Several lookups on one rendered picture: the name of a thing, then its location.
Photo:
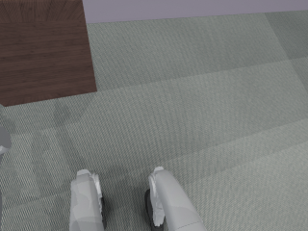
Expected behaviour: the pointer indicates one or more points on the cabinet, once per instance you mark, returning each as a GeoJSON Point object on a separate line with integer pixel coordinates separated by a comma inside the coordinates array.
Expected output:
{"type": "Point", "coordinates": [44, 51]}

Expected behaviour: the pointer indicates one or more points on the robot right foot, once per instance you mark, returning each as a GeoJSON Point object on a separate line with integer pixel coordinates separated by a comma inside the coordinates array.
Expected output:
{"type": "Point", "coordinates": [149, 210]}

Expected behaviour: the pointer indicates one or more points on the robot left upper arm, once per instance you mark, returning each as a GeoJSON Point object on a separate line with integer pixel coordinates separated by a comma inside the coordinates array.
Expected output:
{"type": "Point", "coordinates": [5, 146]}

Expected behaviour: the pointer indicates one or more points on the robot right thigh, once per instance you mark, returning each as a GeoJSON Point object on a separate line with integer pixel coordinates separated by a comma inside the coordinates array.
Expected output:
{"type": "Point", "coordinates": [179, 211]}

